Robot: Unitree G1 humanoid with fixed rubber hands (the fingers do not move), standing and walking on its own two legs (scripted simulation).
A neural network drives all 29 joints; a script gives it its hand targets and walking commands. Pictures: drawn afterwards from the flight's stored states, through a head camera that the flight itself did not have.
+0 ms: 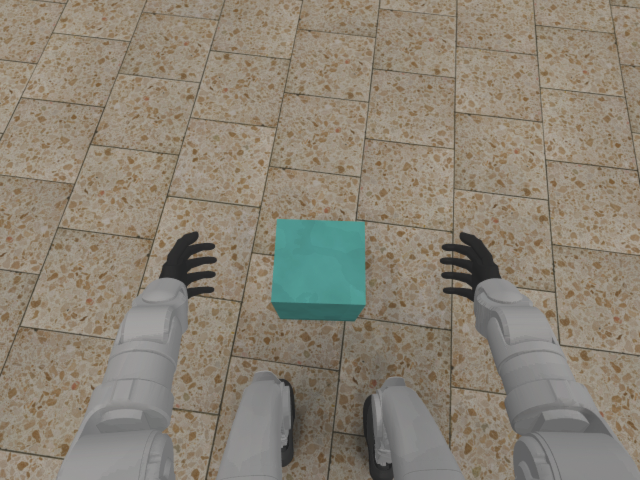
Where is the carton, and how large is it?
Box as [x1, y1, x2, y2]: [271, 219, 365, 320]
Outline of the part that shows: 277,219 271,302 280,318 354,320 365,304 364,222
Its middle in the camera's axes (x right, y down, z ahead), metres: +0.00 +0.08 +1.00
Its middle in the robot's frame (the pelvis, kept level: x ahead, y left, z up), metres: +0.50 +0.01 -0.56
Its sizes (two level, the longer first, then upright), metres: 0.210 0.200 0.250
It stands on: the floor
